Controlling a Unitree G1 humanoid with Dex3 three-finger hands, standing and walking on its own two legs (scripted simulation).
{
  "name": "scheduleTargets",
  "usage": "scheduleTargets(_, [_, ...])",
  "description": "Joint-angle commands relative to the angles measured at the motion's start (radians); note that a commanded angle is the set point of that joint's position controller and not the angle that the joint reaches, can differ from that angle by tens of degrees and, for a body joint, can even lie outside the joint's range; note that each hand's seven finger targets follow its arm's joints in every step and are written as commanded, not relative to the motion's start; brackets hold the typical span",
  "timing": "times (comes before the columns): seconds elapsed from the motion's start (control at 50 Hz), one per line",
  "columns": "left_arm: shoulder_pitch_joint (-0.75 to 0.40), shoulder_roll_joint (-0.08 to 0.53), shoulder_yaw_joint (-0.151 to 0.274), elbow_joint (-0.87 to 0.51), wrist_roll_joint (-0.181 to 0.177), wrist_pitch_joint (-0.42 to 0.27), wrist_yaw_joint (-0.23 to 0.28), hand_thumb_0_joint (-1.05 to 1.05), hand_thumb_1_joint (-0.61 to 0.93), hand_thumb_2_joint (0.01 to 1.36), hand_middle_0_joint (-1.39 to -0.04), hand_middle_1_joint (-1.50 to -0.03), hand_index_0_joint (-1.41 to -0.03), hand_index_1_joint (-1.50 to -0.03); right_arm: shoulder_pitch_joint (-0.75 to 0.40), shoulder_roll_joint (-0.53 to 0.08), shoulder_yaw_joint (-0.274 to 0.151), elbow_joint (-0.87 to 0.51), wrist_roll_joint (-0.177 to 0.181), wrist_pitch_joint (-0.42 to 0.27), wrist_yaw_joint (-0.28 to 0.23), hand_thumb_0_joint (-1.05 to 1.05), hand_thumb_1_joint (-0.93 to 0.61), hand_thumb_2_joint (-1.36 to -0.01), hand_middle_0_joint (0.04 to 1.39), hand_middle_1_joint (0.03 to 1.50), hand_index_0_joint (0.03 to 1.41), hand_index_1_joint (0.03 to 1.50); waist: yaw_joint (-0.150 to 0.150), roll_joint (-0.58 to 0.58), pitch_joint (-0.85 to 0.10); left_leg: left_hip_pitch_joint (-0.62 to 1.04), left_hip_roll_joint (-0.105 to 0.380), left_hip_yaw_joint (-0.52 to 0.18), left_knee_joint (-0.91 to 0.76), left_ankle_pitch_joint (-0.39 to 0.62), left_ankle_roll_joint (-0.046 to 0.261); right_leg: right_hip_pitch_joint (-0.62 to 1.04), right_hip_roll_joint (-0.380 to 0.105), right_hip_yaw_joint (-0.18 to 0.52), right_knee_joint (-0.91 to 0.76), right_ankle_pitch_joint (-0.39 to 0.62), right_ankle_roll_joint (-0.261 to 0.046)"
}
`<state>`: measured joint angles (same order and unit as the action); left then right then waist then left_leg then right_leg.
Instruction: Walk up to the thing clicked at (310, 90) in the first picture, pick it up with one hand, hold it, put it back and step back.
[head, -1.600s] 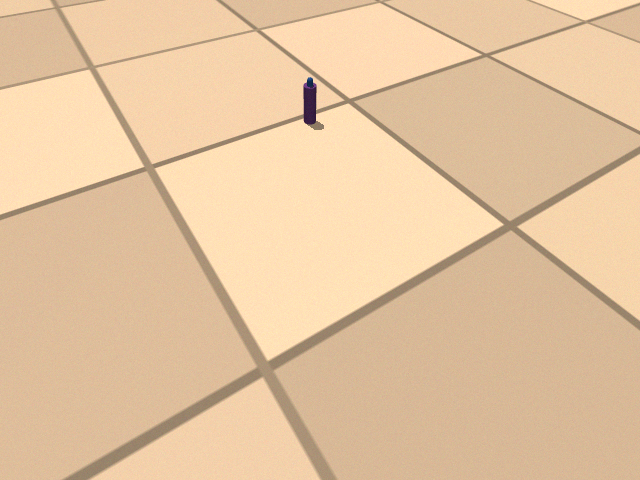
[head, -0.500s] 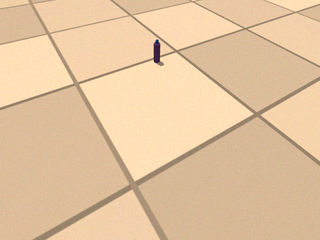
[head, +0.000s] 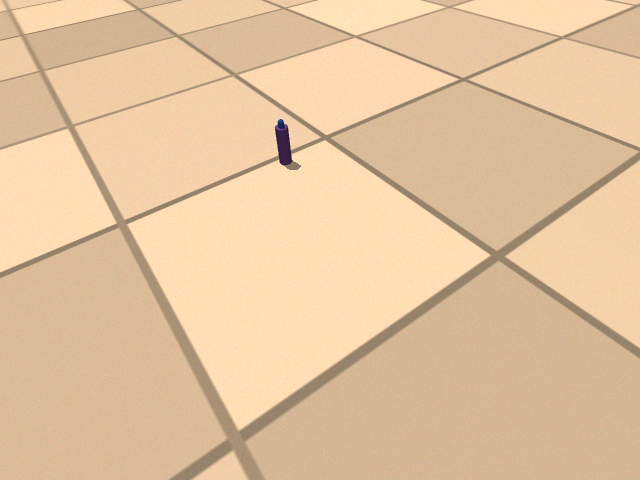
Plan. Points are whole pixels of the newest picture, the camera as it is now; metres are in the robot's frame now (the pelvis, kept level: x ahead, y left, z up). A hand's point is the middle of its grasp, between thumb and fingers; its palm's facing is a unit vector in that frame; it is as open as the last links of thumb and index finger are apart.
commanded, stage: walk up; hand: left
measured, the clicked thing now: (283, 141) +1.89 +0.29 -0.64
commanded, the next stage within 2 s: none
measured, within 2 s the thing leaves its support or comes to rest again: neither
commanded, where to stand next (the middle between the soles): +1.50 +0.04 m, yaw -2 degrees
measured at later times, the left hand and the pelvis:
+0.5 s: hand (170, 378) +0.33 +0.28 -0.15, palm faces -0.04 -0.94 -0.34, open 7.4 cm; pelvis +0.29 +0.01 +0.00, yaw +0 degrees
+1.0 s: hand (238, 231) +0.64 +0.21 -0.11, palm faces -0.01 -0.91 -0.41, open 7.4 cm; pelvis +0.58 -0.06 +0.01, yaw -1 degrees
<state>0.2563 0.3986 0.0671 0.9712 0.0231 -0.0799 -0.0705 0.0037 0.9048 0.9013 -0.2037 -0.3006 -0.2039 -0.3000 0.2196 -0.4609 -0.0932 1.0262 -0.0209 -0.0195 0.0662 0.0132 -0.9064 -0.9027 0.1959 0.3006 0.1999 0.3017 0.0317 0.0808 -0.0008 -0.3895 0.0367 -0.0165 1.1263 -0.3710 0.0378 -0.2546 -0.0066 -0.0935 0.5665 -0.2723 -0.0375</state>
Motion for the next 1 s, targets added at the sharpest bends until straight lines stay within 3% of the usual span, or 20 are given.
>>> scheduleTargets(0.0, [-0.059, 0.295, 0.072, -0.072, -0.021, -0.044, 0.028, 0.000, 0.900, 0.900, -0.200, -0.300, -0.200, -0.300, 0.021, -0.182, -0.035, -0.086, 0.017, -0.041, 0.015, 0.000, -0.900, -0.900, 0.200, 0.300, 0.200, 0.300, -0.034, -0.175, 0.096, -0.168, 0.068, -0.088, -0.065, 0.191, 0.000, 0.036, -0.235, 0.355, -0.464, -0.314, -0.049])
scheduleTargets(0.12, [0.010, 0.287, 0.071, -0.091, -0.020, -0.060, 0.034, 0.000, 0.900, 0.900, -0.200, -0.300, -0.200, -0.300, -0.129, -0.165, -0.038, -0.171, -0.001, -0.030, 0.039, 0.000, -0.900, -0.900, 0.200, 0.300, 0.200, 0.300, 0.002, -0.112, 0.152, -0.284, 0.052, -0.042, -0.306, 0.293, -0.056, 0.142, -0.206, 0.213, -0.500, -0.137, -0.064])
scheduleTargets(0.24, [0.093, 0.274, 0.062, -0.074, -0.018, -0.036, 0.036, 0.000, 0.900, 0.900, -0.200, -0.300, -0.200, -0.300, -0.272, -0.105, -0.017, -0.232, -0.008, -0.049, 0.035, 0.000, -0.900, -0.900, 0.200, 0.300, 0.200, 0.300, 0.064, -0.150, 0.094, -0.131, 0.030, 0.075, -0.596, 0.317, -0.018, 0.299, -0.180, 0.096, -0.364, 0.333, -0.069])
scheduleTargets(0.32, [0.071, 0.272, 0.050, -0.103, -0.035, -0.018, 0.053, 0.000, 0.900, 0.900, -0.200, -0.300, -0.200, -0.300, -0.014, -0.134, -0.044, -0.168, -0.028, -0.058, 0.006, 0.000, -0.900, -0.900, 0.200, 0.300, 0.200, 0.300, -0.061, -0.076, -0.045, 0.237, -0.036, 0.123, -0.694, 0.268, 0.044, 0.254, -0.163, 0.041, 0.030, 0.600, -0.081])
scheduleTargets(0.34, [0.105, 0.230, 0.036, -0.120, -0.036, -0.012, 0.054, 0.000, 0.900, 0.900, -0.200, -0.300, -0.200, -0.300, 0.149, -0.195, -0.071, -0.131, -0.041, -0.063, -0.003, 0.000, -0.900, -0.900, 0.200, 0.300, 0.200, 0.300, -0.125, 0.015, -0.159, 0.525, 0.001, 0.052, -0.656, 0.196, 0.113, 0.061, -0.116, 0.020, 0.283, 0.498, -0.048])
scheduleTargets(0.36, [0.162, 0.172, 0.017, -0.143, -0.057, -0.014, 0.054, 0.000, 0.900, 0.900, -0.200, -0.300, -0.200, -0.300, 0.252, -0.284, -0.105, -0.143, -0.052, -0.065, -0.014, 0.000, -0.900, -0.900, 0.200, 0.300, 0.200, 0.300, -0.162, 0.203, -0.284, 0.803, 0.246, -0.354, -0.669, 0.049, 0.215, -0.248, 0.011, 0.018, 0.558, 0.130, 0.006])
scheduleTargets(0.38, [0.133, 0.233, 0.036, -0.130, -0.061, -0.015, 0.063, 0.000, 0.900, 0.900, -0.200, -0.300, -0.200, -0.300, 0.269, -0.297, -0.112, -0.145, -0.015, -0.064, -0.019, 0.000, -0.900, -0.900, 0.200, 0.300, 0.200, 0.300, -0.177, 0.202, -0.305, 0.887, 0.377, -0.671, -0.767, 0.099, 0.321, -0.417, 0.116, 0.117, 0.687, -0.253, -0.004])
scheduleTargets(0.4, [0.085, 0.275, 0.027, -0.129, -0.055, -0.014, 0.071, 0.000, 0.900, 0.900, -0.200, -0.300, -0.200, -0.300, 0.222, -0.283, -0.117, -0.164, 0.004, -0.062, -0.027, 0.000, -0.900, -0.900, 0.200, 0.300, 0.200, 0.300, -0.154, 0.113, -0.277, 0.833, 0.423, -0.637, -0.779, 0.113, 0.337, -0.458, 0.022, 0.219, 0.749, -0.229, -0.023])
scheduleTargets(0.46, [0.057, 0.221, 0.014, -0.125, -0.056, -0.024, 0.043, 0.000, 0.900, 0.900, -0.200, -0.300, -0.200, -0.300, 0.075, -0.192, -0.056, -0.206, 0.024, -0.069, -0.040, 0.000, -0.900, -0.900, 0.200, 0.300, 0.200, 0.300, -0.075, -0.049, -0.071, 0.414, 0.268, -0.180, -0.819, 0.420, 0.161, -0.298, -0.048, 0.253, 0.621, -0.059, -0.006])
scheduleTargets(0.52, [0.090, 0.187, 0.019, -0.125, -0.049, -0.003, 0.020, 0.000, 0.900, 0.900, -0.200, -0.300, -0.200, -0.300, 0.038, -0.175, -0.041, -0.224, 0.024, -0.088, -0.037, 0.000, -0.900, -0.900, 0.200, 0.300, 0.200, 0.300, -0.033, -0.006, 0.020, 0.270, 0.220, -0.049, -0.867, 0.433, 0.181, -0.260, -0.064, 0.180, 0.531, -0.021, 0.028])
scheduleTargets(0.6, [-0.031, 0.180, 0.021, -0.164, -0.024, -0.001, -0.011, 0.000, 0.900, 0.900, -0.200, -0.300, -0.200, -0.300, -0.013, -0.194, -0.039, -0.248, 0.016, -0.106, -0.021, 0.000, -0.900, -0.900, 0.200, 0.300, 0.200, 0.300, -0.035, 0.050, 0.165, 0.138, 0.205, 0.025, -0.950, 0.303, 0.188, -0.255, -0.120, 0.095, 0.201, 0.082, 0.054])
scheduleTargets(0.66, [-0.051, 0.191, 0.040, -0.148, -0.021, -0.010, -0.018, 0.000, 0.900, 0.900, -0.200, -0.300, -0.200, -0.300, -0.005, -0.198, -0.039, -0.249, 0.016, -0.108, -0.012, 0.000, -0.900, -0.900, 0.200, 0.300, 0.200, 0.300, -0.032, 0.054, 0.111, 0.119, 0.187, 0.034, -0.887, 0.215, 0.157, -0.103, -0.106, 0.072, 0.065, 0.226, 0.031])
scheduleTargets(0.72, [0.000, 0.204, 0.058, -0.116, -0.020, -0.008, -0.013, 0.000, 0.900, 0.900, -0.200, -0.300, -0.200, -0.300, -0.006, -0.214, -0.047, -0.247, 0.018, -0.100, -0.018, 0.000, -0.900, -0.900, 0.200, 0.300, 0.200, 0.300, 0.012, 0.044, 0.052, 0.080, 0.214, 0.000, -0.800, 0.136, 0.137, 0.055, -0.093, 0.048, 0.083, 0.242, 0.011])
scheduleTargets(0.76, [0.104, 0.252, 0.080, -0.083, -0.015, -0.015, -0.002, 0.000, 0.900, 0.900, -0.200, -0.300, -0.200, -0.300, 0.005, -0.176, -0.034, -0.250, 0.010, -0.094, -0.020, 0.000, -0.900, -0.900, 0.200, 0.300, 0.200, 0.300, 0.077, -0.104, -0.025, 0.041, 0.144, 0.058, -0.511, 0.301, 0.098, 0.251, -0.057, 0.039, 0.051, 0.132, -0.017])
scheduleTargets(0.78, [0.211, 0.299, 0.101, -0.068, -0.010, -0.024, 0.011, 0.000, 0.900, 0.900, -0.200, -0.300, -0.200, -0.300, 0.081, -0.126, -0.017, -0.242, 0.009, -0.091, -0.018, 0.000, -0.900, -0.900, 0.200, 0.300, 0.200, 0.300, 0.120, -0.266, -0.108, -0.014, 0.046, 0.124, -0.201, 0.290, 0.065, 0.376, -0.094, 0.125, -0.048, -0.061, -0.040])
scheduleTargets(0.8, [0.253, 0.381, 0.117, -0.084, -0.003, -0.035, 0.024, 0.000, 0.900, 0.900, -0.200, -0.300, -0.200, -0.300, 0.157, -0.066, 0.003, -0.256, 0.015, -0.088, -0.017, 0.000, -0.900, -0.900, 0.200, 0.300, 0.200, 0.300, 0.095, -0.448, -0.127, -0.178, -0.067, 0.108, 0.037, -0.113, 0.022, 0.452, -0.348, 0.543, -0.196, -0.128, -0.113])
scheduleTargets(0.82, [0.223, 0.406, 0.110, -0.093, -0.029, -0.034, 0.027, 0.000, 0.900, 0.900, -0.200, -0.300, -0.200, -0.300, 0.139, -0.161, -0.015, -0.247, 0.017, -0.084, -0.027, 0.000, -0.900, -0.900, 0.200, 0.300, 0.200, 0.300, 0.091, -0.393, -0.133, -0.282, -0.072, 0.029, 0.143, -0.168, 0.003, 0.504, -0.449, 0.823, -0.302, -0.026, -0.206])
scheduleTargets(0.84, [0.155, 0.402, 0.107, -0.115, -0.041, -0.030, 0.035, 0.000, 0.900, 0.900, -0.200, -0.300, -0.200, -0.300, 0.106, -0.185, -0.019, -0.229, 0.011, -0.079, -0.040, 0.000, -0.900, -0.900, 0.200, 0.300, 0.200, 0.300, 0.078, -0.325, -0.093, -0.284, -0.020, -0.045, 0.194, -0.138, 0.001, 0.402, -0.461, 0.831, -0.327, -0.042, -0.226])
scheduleTargets(0.9, [0.038, 0.302, 0.070, -0.130, -0.038, -0.040, 0.050, 0.000, 0.900, 0.900, -0.200, -0.300, -0.200, -0.300, 0.070, -0.151, -0.016, -0.200, 0.038, -0.067, -0.029, 0.000, -0.900, -0.900, 0.200, 0.300, 0.200, 0.300, -0.002, -0.221, 0.010, -0.175, 0.029, -0.093, 0.088, 0.051, 0.020, 0.172, -0.285, 0.380, -0.276, 0.254, -0.131])
scheduleTargets(0.98, [0.026, 0.249, 0.050, -0.148, -0.034, -0.054, 0.048, 0.000, 0.900, 0.900, -0.200, -0.300, -0.200, -0.300, 0.097, -0.130, -0.022, -0.189, 0.020, -0.039, -0.007, 0.000, -0.900, -0.900, 0.200, 0.300, 0.200, 0.300, -0.034, -0.211, 0.019, -0.136, 0.015, -0.050, -0.074, 0.146, -0.013, 0.122, -0.221, 0.191, -0.295, 0.352, -0.142])
